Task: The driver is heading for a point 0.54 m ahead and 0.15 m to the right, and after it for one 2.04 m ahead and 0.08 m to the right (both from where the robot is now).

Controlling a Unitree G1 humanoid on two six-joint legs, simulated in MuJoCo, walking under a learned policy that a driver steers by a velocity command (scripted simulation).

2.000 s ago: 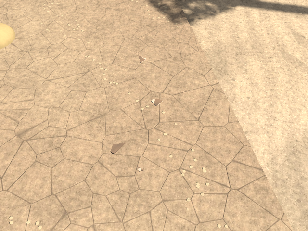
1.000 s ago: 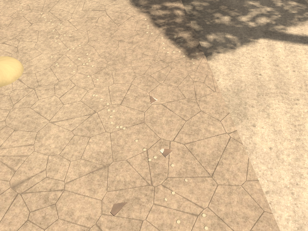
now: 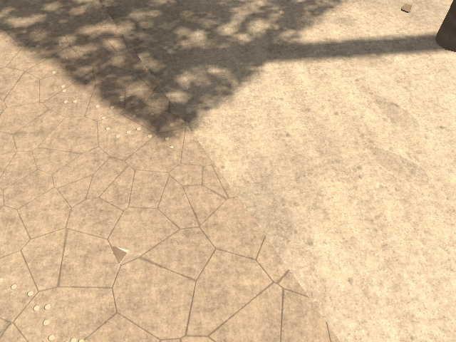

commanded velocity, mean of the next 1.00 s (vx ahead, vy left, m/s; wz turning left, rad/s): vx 0.42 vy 0.00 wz -0.50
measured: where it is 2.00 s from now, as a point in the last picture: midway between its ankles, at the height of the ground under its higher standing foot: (274, 322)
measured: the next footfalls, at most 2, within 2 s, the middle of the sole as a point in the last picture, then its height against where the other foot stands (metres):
left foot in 0.36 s outside the picture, level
right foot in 0.84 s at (315, 306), level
